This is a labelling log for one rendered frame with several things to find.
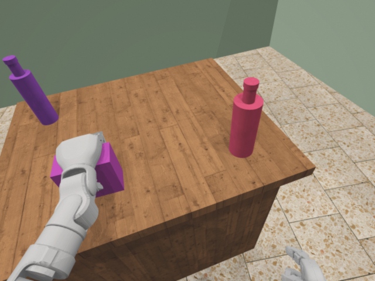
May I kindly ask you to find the sponge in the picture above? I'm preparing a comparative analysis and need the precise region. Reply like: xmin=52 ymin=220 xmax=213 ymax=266
xmin=50 ymin=142 xmax=124 ymax=197

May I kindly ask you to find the right robot hand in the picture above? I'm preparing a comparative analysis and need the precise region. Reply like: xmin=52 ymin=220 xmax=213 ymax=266
xmin=281 ymin=246 xmax=326 ymax=281

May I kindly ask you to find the left robot hand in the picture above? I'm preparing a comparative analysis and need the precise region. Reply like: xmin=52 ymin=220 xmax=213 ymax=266
xmin=56 ymin=131 xmax=106 ymax=192

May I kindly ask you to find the robot left forearm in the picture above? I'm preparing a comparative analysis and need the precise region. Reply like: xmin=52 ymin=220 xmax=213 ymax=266
xmin=7 ymin=164 xmax=98 ymax=281

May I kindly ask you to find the table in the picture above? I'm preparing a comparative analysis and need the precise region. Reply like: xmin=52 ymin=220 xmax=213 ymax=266
xmin=0 ymin=58 xmax=316 ymax=281

